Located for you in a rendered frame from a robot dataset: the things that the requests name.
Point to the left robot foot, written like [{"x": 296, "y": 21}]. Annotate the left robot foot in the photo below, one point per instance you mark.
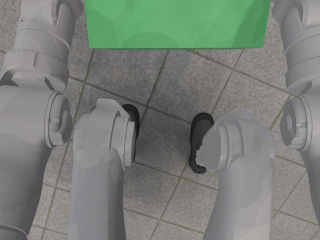
[{"x": 135, "y": 117}]

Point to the carton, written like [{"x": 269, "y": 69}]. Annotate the carton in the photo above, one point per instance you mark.
[{"x": 176, "y": 24}]

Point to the robot left upper arm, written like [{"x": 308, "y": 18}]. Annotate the robot left upper arm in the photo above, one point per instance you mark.
[{"x": 32, "y": 122}]

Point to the robot right forearm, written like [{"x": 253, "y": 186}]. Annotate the robot right forearm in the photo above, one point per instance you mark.
[{"x": 299, "y": 22}]

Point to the right robot foot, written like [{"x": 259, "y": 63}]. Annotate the right robot foot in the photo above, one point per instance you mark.
[{"x": 201, "y": 123}]

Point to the robot foot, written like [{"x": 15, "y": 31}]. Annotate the robot foot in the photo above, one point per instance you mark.
[
  {"x": 201, "y": 123},
  {"x": 135, "y": 117}
]

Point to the robot right upper arm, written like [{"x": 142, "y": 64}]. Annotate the robot right upper arm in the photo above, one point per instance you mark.
[{"x": 300, "y": 130}]

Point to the robot left forearm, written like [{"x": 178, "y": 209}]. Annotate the robot left forearm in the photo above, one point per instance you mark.
[{"x": 42, "y": 45}]

